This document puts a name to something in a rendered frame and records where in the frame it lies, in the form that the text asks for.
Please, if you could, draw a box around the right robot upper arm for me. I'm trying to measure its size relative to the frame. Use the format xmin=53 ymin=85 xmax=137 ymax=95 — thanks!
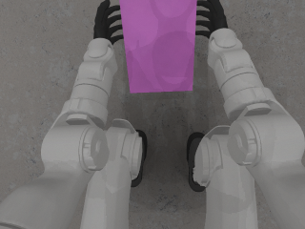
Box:
xmin=227 ymin=113 xmax=305 ymax=229

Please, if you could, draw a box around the left robot upper arm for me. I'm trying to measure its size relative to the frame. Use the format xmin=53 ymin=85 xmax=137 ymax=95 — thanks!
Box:
xmin=0 ymin=124 xmax=110 ymax=229

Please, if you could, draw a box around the left robot forearm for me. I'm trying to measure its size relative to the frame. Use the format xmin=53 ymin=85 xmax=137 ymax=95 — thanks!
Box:
xmin=41 ymin=37 xmax=118 ymax=159

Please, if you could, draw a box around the carton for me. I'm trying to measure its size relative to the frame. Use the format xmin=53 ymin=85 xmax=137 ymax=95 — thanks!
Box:
xmin=119 ymin=0 xmax=197 ymax=94

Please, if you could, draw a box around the robot left thigh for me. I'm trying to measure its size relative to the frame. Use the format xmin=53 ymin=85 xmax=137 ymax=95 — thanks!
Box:
xmin=80 ymin=127 xmax=143 ymax=229

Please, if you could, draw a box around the robot right thigh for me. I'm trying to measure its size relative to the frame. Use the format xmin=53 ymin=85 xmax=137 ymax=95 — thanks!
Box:
xmin=196 ymin=135 xmax=258 ymax=229

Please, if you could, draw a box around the right robot forearm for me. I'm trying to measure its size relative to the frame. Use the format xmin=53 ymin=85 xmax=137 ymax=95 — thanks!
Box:
xmin=207 ymin=28 xmax=305 ymax=151

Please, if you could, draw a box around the left robot hand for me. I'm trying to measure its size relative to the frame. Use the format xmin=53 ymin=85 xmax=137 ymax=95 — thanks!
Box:
xmin=93 ymin=0 xmax=124 ymax=45

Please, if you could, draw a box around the right robot hand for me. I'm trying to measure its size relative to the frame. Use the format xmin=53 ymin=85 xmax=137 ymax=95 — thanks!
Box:
xmin=195 ymin=0 xmax=228 ymax=39

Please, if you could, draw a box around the robot thigh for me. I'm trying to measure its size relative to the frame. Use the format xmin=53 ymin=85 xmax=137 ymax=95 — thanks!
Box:
xmin=196 ymin=135 xmax=258 ymax=229
xmin=80 ymin=127 xmax=143 ymax=229

